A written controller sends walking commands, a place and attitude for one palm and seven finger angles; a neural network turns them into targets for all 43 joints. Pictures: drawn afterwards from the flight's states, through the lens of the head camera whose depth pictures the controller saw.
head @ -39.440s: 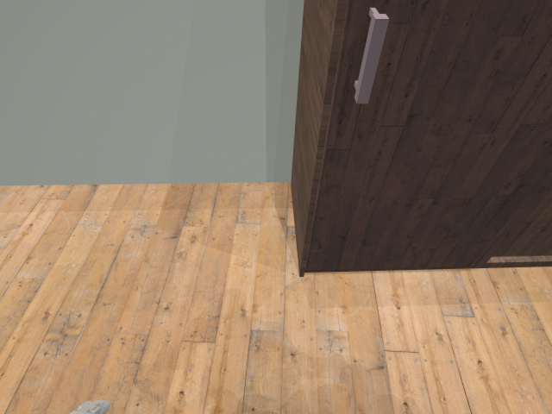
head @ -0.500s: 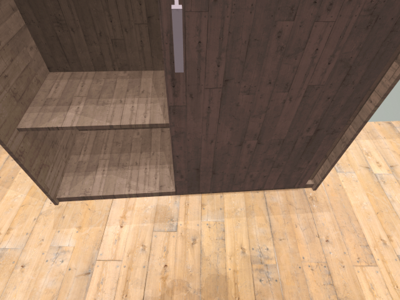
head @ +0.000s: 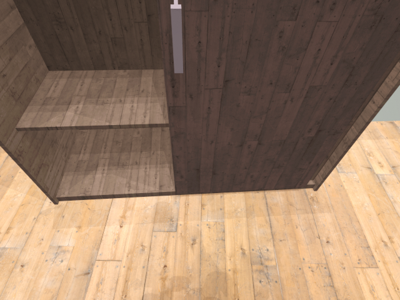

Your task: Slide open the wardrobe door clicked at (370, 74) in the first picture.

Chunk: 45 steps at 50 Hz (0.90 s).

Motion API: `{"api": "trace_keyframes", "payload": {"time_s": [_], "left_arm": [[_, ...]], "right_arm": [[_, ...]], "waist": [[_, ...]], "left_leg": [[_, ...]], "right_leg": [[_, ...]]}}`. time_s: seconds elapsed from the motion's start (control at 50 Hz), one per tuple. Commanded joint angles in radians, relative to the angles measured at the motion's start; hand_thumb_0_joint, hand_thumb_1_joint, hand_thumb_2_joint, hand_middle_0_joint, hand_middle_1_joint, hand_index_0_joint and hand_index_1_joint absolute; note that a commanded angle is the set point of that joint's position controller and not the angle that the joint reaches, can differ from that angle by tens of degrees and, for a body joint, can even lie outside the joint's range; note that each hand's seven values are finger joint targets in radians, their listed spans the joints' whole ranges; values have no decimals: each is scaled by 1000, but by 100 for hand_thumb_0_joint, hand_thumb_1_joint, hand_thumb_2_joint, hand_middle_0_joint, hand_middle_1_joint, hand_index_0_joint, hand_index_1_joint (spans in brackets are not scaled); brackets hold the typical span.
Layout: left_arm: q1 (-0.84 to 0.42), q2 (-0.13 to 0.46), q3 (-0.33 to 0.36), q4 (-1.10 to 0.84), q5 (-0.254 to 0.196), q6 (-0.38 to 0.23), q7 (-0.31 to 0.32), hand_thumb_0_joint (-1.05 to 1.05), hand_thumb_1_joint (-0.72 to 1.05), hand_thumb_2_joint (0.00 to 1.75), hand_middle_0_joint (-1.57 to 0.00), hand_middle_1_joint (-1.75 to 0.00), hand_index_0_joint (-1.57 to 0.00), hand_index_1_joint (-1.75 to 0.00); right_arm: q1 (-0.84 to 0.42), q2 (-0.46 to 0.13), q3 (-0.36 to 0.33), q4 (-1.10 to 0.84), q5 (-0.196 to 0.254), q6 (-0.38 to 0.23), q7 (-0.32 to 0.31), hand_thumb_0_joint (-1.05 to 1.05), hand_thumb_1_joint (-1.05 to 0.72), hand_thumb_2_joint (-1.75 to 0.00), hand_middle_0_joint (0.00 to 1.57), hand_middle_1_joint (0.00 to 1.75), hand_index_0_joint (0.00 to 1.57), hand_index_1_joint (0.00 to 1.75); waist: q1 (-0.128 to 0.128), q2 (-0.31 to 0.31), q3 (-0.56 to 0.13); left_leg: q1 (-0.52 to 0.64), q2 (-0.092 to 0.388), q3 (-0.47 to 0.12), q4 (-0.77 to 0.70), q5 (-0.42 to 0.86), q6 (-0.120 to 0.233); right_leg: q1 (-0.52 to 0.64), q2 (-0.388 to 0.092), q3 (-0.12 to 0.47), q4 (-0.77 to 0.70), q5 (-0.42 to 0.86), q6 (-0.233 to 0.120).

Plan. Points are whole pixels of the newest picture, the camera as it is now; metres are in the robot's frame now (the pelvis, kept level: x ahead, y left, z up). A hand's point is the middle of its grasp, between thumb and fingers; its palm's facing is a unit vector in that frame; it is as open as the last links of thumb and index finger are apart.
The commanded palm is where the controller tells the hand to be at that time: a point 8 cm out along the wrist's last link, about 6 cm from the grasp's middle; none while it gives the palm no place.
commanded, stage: look to check the result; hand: left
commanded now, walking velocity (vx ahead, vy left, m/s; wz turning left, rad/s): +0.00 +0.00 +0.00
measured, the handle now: (177, 37) +0.71 +0.11 +0.17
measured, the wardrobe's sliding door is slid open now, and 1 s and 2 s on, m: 0.65 0.65 0.65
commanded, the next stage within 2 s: stand and wait in 0.08 s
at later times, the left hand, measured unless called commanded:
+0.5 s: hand out of the picture +0.01 +0.17 -0.18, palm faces +0.01 -0.98 -0.18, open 7.3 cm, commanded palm none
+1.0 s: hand out of the picture +0.01 +0.16 -0.18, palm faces +0.01 -0.98 -0.18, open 7.3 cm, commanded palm none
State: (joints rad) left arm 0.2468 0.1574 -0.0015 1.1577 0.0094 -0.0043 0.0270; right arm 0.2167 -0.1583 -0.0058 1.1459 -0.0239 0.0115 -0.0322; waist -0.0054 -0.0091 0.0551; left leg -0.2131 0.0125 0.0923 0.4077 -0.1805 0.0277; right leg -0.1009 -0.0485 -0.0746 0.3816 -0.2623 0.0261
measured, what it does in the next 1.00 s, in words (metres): stands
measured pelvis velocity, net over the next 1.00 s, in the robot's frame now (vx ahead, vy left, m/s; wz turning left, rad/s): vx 0.01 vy -0.01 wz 0.00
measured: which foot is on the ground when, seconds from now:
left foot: down 0.00-1.00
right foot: down 0.00-1.00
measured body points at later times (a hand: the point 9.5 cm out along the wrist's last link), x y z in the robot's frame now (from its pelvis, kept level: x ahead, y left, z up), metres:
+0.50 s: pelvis +0.01 -0.01 +0.00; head +0.03 +0.00 +0.45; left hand +0.01 +0.22 -0.16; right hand +0.02 -0.23 -0.16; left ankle +0.03 +0.10 -0.74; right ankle -0.04 -0.13 -0.74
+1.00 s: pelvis +0.01 -0.01 +0.00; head +0.03 +0.00 +0.45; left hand +0.02 +0.22 -0.16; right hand +0.03 -0.24 -0.16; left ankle +0.03 +0.10 -0.74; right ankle -0.04 -0.13 -0.74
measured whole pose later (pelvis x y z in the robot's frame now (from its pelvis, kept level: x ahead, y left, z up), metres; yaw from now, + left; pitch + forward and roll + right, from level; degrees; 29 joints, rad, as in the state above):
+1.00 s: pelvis +0.01 -0.01 +0.00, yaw +0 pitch -1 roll +0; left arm 0.24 0.17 0.00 1.16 0.01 -0.01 0.03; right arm 0.21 -0.16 0.00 1.15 -0.02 0.00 -0.03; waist 0.00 -0.01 0.05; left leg -0.18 0.02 0.09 0.38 -0.19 0.01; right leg -0.06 -0.04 -0.08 0.35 -0.27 0.01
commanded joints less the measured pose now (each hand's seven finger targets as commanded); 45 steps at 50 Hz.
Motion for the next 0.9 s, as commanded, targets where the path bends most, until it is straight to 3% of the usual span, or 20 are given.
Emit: {"api": "trace_keyframes", "payload": {"time_s": [0.0, 0.14, 0.22, 0.64, 0.88], "left_arm": [[60, 108, 19, -19, 1, -10, 6, 0, 90, 90, -20, -30, -20, -30], [64, 110, 20, -20, 1, -12, 6, 0, 90, 90, -20, -30, -20, -30], [56, 107, 20, -18, 1, -10, 6, 0, 90, 90, -20, -30, -20, -30], [67, 118, 20, -16, 1, -16, 7, 0, 90, 90, -20, -30, -20, -30], [59, 122, 21, -17, 0, -15, 6, 0, 90, 90, -20, -30, -20, -30]], "right_arm": [[39, -101, -12, -24, 5, -16, -2, 0, -90, -90, 20, 30, 20, 30], [42, -104, -12, -25, 7, -18, -4, 0, -90, -90, 20, 30, 20, 30], [39, -102, -11, -20, 5, -17, -5, 0, -90, -90, 20, 30, 20, 30], [37, -110, -13, -20, 8, -20, -6, 0, -90, -90, 20, 30, 20, 30], [37, -111, -11, -17, 6, -22, -6, 0, -90, -90, 20, 30, 20, 30]], "waist": [[-3, 15, -17], [-2, 2, -13], [-3, 30, 0], [1, -2, -18], [-1, 20, -15]], "left_leg": [[65, 100, -111, -72, 123, 6], [74, 104, -108, -68, 156, 6], [65, 103, -107, -77, 132, 4], [94, 107, -103, -68, 182, 6], [92, 107, -103, -77, 178, 3]], "right_leg": [[-73, -75, 64, -79, 102, -41], [-65, -73, 63, -85, 127, -42], [-69, -72, 68, -87, 109, -43], [-53, -76, 67, -93, 167, -46], [-45, -77, 69, -99, 160, -47]]}}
